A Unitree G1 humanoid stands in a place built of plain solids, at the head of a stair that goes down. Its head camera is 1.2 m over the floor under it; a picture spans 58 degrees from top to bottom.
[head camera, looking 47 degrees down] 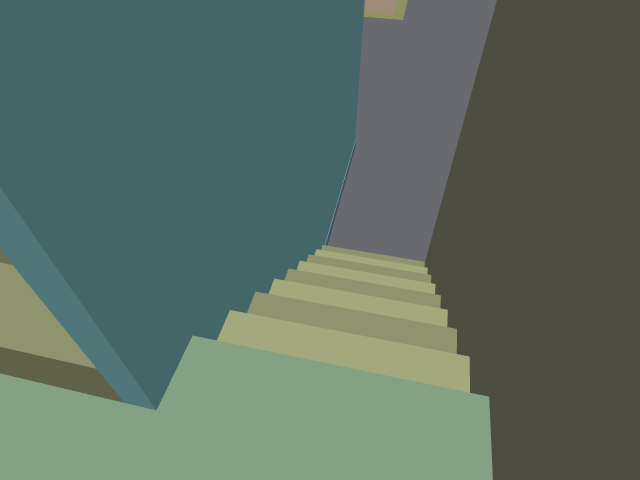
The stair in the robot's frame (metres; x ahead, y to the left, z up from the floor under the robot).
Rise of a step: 0.21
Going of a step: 0.24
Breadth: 0.90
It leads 13 degrees to the right of straight ahead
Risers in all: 9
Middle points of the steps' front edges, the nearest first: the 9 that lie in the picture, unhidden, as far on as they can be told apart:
0.61 -0.04 0.00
0.85 -0.09 -0.20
1.08 -0.15 -0.41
1.32 -0.20 -0.62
1.55 -0.25 -0.82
1.79 -0.30 -1.03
2.03 -0.36 -1.23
2.26 -0.41 -1.44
2.50 -0.46 -1.64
